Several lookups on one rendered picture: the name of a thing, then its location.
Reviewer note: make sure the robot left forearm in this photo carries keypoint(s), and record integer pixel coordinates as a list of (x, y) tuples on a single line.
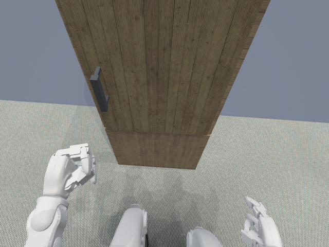
[(46, 223)]

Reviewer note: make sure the robot right thigh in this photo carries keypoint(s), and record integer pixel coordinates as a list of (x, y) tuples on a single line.
[(202, 238)]

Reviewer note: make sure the right robot hand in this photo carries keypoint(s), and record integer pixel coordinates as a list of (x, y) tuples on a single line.
[(265, 232)]

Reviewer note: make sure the cupboard door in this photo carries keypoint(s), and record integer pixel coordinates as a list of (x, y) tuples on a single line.
[(165, 64)]

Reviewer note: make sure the left robot hand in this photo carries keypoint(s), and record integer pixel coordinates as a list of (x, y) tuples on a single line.
[(57, 181)]

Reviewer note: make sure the robot left thigh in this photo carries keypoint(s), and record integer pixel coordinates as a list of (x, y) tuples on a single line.
[(132, 226)]

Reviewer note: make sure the handle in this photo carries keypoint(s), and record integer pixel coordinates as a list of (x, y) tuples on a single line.
[(98, 90)]

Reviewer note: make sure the robot thigh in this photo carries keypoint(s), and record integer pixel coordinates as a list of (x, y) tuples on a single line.
[(132, 226), (202, 238)]

